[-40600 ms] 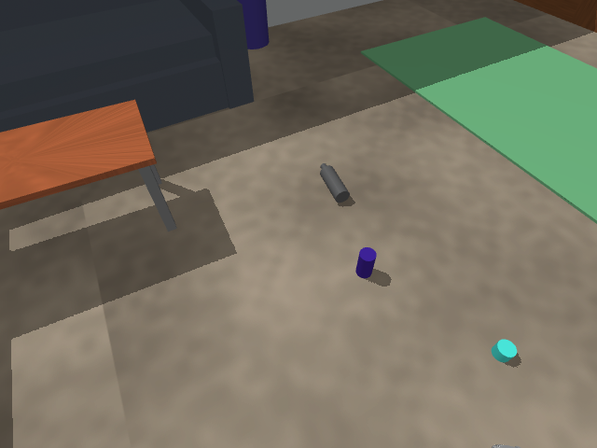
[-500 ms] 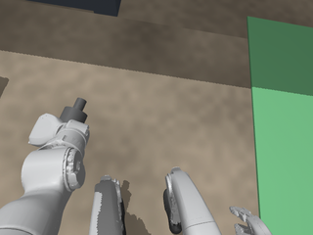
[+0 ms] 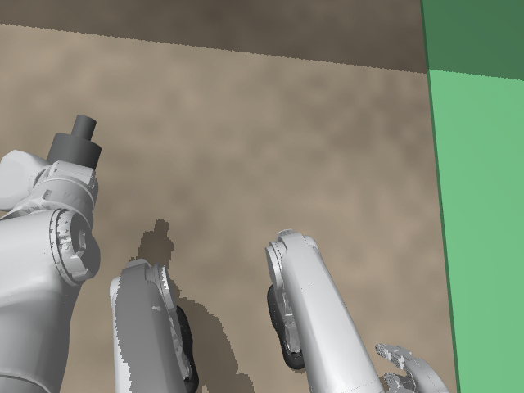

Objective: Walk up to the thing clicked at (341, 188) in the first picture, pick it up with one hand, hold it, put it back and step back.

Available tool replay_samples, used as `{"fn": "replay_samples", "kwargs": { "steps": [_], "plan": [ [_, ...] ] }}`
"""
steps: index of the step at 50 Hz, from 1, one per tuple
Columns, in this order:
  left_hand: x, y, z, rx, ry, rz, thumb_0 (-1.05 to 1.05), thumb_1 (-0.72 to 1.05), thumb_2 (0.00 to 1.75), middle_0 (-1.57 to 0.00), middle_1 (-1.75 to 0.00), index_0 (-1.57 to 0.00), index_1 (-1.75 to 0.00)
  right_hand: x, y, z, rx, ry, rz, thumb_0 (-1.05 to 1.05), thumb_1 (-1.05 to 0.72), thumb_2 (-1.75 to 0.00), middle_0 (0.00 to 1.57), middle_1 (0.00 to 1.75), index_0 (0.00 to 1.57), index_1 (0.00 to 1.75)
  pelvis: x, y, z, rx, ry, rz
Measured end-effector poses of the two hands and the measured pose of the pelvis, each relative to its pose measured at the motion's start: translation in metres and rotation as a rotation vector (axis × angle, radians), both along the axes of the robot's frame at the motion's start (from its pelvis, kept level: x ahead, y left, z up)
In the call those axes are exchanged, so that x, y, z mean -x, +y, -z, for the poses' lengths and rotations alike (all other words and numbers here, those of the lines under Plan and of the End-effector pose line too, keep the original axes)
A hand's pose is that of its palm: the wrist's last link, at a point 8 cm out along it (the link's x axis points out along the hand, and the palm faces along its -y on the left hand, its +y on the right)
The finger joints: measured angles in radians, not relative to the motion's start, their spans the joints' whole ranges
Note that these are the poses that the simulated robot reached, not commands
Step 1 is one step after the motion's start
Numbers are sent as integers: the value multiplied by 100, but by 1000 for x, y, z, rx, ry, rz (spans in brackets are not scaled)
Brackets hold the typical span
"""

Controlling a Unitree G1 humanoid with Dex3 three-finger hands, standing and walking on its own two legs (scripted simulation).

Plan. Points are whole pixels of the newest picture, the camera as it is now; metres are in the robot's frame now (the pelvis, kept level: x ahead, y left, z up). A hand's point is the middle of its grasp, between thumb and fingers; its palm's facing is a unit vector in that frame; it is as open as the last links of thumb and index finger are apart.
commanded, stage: crouch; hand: left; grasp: from above
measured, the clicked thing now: (66, 181) +0.47 +0.26 -0.17
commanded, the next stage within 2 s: lower in 0.76 s
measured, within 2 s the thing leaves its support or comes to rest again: neither
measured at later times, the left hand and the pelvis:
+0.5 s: hand (70, 195) +0.46 +0.27 -0.22, palm faces -0.10 -0.42 -0.90, open 10.2 cm; pelvis -0.01 +0.00 -0.08, yaw -2 degrees
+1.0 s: hand (76, 198) +0.46 +0.28 -0.26, palm faces -0.13 -0.41 -0.90, open 10.2 cm; pelvis -0.02 +0.00 -0.10, yaw -4 degrees
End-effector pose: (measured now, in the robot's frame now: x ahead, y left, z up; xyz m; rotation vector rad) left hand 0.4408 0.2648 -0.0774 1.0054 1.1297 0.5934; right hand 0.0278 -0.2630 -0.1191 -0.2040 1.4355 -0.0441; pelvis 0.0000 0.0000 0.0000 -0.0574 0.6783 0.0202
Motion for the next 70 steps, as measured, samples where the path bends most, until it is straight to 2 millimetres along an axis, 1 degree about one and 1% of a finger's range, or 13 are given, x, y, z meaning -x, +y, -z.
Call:
{"fn": "replay_samples", "kwargs": {
  "steps": [6,12,19,25,32,39,44,50,56,63,70],
  "plan": [
    [-4,-5,27,-10,14,23,0,-5,62,-65,-61,-66,-60,5,-11,19,16,1,-4,1,-90,-89,20,30,20,30,3,-2,24,-1,0,8],
    [-6,-1,51,-21,11,6,0,-4,61,-66,-59,-67,-59,14,-19,40,27,10,-12,1,-90,-89,20,30,20,30,7,-2,50,0,-9,17],
    [-10,8,71,-31,4,-4,0,-3,59,-67,-57,-67,-57,25,-15,64,-1,34,-16,1,-90,-89,20,30,20,30,11,0,73,4,-31,22],
    [-16,12,81,-38,12,8,0,-3,59,-66,-58,-67,-57,35,-9,75,-29,56,-20,1,-90,-89,20,30,20,30,12,1,84,11,-46,25],
    [-18,10,95,-20,23,-8,0,-3,59,-65,-60,-66,-59,47,-7,75,-31,87,-30,0,-90,-89,20,30,20,30,12,1,91,23,-59,28],
    [-21,10,110,-21,27,4,0,-4,59,-66,-62,-66,-61,59,-12,69,-9,120,-43,0,-91,-89,20,30,20,30,15,2,98,40,-82,32],
    [-23,14,116,-40,16,15,0,-4,57,-66,-63,-66,-62,66,-15,67,-3,137,-43,0,-91,-89,20,30,20,30,16,4,102,50,-92,35],
    [-21,17,121,-47,38,8,0,-5,58,-65,-65,-65,-64,70,-12,67,-11,147,-49,0,-91,-89,20,30,20,30,16,5,104,58,-102,38],
    [-18,14,135,-26,50,-14,0,-6,61,-63,-67,-64,-67,73,-8,64,-15,150,-71,0,-91,-89,20,30,20,30,18,5,106,69,-123,41],
    [-21,12,152,-37,54,8,0,-6,61,-62,-70,-62,-70,80,-4,59,-17,175,-91,0,-91,-89,20,30,20,30,20,7,109,88,-140,43],
    [-24,10,162,-46,46,2,0,-6,62,-60,-72,-61,-71,85,-2,54,-40,200,-110,0,-91,-89,20,30,20,30,19,8,110,97,-148,47]
  ]
}}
